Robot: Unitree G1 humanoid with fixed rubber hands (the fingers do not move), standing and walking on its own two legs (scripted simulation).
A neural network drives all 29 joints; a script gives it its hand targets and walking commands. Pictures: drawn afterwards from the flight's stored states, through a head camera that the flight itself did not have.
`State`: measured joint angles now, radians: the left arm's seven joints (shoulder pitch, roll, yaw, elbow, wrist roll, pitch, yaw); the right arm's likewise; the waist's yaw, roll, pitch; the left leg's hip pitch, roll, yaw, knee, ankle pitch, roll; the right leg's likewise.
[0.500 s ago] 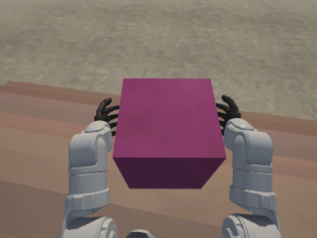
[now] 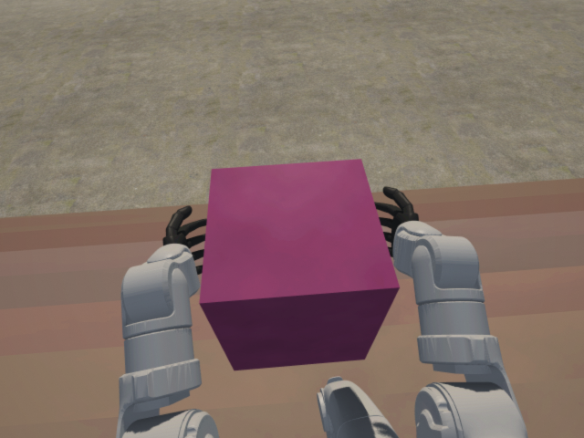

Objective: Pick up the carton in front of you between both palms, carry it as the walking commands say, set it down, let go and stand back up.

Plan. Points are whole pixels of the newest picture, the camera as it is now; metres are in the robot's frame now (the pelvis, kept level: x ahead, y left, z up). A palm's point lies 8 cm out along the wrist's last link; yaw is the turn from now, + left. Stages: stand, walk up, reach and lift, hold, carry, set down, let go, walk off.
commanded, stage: carry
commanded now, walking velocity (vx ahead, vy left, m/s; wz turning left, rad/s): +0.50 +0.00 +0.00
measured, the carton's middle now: (293, 271) +0.34 -0.04 +0.02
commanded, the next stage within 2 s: none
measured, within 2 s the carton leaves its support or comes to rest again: neither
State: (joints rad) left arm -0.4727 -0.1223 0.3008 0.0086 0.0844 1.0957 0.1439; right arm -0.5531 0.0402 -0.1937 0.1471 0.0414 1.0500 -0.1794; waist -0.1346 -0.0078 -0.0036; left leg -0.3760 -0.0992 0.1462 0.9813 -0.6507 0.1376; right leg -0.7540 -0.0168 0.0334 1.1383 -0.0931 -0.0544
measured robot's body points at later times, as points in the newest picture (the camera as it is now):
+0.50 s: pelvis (281, 302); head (266, 105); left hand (191, 170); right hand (313, 155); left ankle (261, 345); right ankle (316, 436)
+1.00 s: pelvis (265, 216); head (243, 96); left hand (205, 144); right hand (285, 126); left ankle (257, 317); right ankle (285, 304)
